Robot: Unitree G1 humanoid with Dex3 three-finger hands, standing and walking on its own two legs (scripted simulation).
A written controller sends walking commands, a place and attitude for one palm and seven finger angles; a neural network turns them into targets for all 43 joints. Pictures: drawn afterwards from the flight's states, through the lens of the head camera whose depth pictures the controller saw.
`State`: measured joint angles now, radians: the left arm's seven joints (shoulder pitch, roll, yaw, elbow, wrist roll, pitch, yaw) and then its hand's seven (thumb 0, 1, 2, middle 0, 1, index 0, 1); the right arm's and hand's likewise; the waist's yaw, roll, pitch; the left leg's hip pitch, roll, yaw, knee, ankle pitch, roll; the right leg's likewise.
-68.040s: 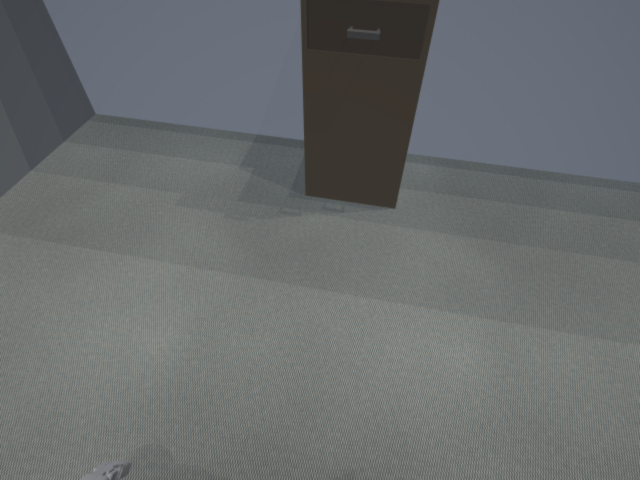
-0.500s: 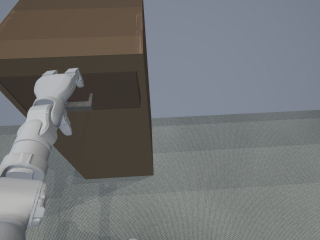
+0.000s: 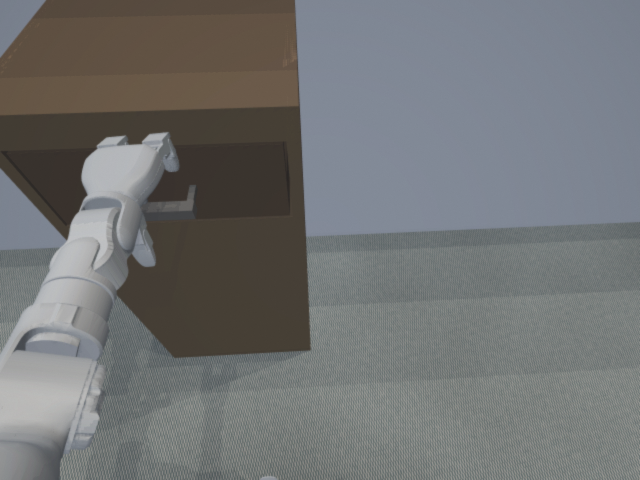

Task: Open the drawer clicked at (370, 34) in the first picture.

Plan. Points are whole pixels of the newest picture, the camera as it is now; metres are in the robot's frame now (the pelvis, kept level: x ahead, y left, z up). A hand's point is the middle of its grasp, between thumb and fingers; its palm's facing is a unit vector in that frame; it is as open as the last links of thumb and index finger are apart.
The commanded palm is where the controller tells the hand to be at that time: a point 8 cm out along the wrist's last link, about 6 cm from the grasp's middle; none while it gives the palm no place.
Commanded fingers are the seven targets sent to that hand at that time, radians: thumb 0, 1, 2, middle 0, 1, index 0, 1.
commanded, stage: re-aim the fingers above the handle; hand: left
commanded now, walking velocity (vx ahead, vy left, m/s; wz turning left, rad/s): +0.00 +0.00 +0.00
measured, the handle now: (161, 201) +0.50 +0.25 +0.02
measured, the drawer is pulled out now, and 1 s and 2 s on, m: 0.00 0.00 0.00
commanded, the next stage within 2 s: lower the fingers behind the handle in 1.18 s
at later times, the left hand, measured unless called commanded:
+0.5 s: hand (140, 200) +0.46 +0.25 +0.08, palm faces -0.04 -0.03 -1.00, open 13.5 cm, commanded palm +0.45 +0.26 +0.13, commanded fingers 0.00 -0.50 0.30 -0.30 -1.20 -0.30 -1.20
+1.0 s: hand (139, 199) +0.46 +0.25 +0.08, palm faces -0.04 -0.03 -1.00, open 13.5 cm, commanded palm +0.45 +0.27 +0.13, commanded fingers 0.00 -0.50 0.30 -0.30 -1.20 -0.30 -1.20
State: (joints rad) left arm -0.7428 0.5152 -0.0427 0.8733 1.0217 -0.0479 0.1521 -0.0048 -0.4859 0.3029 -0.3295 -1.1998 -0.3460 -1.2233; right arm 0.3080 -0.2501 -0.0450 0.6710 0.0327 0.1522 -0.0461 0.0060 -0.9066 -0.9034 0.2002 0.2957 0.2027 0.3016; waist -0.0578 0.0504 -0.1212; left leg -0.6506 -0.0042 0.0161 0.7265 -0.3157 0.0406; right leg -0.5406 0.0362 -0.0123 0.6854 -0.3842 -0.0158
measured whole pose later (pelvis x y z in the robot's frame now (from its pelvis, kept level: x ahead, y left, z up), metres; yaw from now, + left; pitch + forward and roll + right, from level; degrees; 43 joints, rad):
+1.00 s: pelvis -0.01 -0.01 +0.00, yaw -1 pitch +15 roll -2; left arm -0.79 0.60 0.02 0.98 1.05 -0.13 0.16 0.00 -0.49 0.30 -0.34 -1.22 -0.39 -1.21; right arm 0.34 -0.26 -0.03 0.68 0.05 0.14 -0.08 0.01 -0.91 -0.90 0.20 0.30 0.20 0.30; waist -0.10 0.05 -0.12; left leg -0.70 0.02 0.02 0.74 -0.30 0.03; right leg -0.60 0.06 -0.01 0.70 -0.36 -0.02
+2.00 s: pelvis -0.04 -0.01 -0.02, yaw +0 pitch +17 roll -2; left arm -0.95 0.62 -0.04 1.13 1.07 -0.10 0.22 0.00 -0.49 0.30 -0.33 -1.22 -0.33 -1.27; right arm 0.36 -0.28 0.01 0.64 0.05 0.14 -0.08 0.01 -0.91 -0.90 0.20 0.30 0.20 0.30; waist -0.13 0.04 -0.13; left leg -0.83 0.02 0.00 0.83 -0.29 0.03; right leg -0.73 0.06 -0.03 0.80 -0.37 -0.02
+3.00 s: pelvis -0.07 +0.02 -0.06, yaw -2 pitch +22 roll -4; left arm -0.93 0.69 -0.01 1.05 1.05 -0.11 0.16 0.00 -0.49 0.30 -0.30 -1.20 -0.29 -1.24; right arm 0.41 -0.26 0.01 0.64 0.01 0.06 -0.09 0.00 -0.90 -0.90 0.20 0.30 0.21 0.30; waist -0.14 0.04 -0.12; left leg -1.10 -0.01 -0.01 1.03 -0.32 0.06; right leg -0.99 0.06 -0.02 1.00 -0.40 0.01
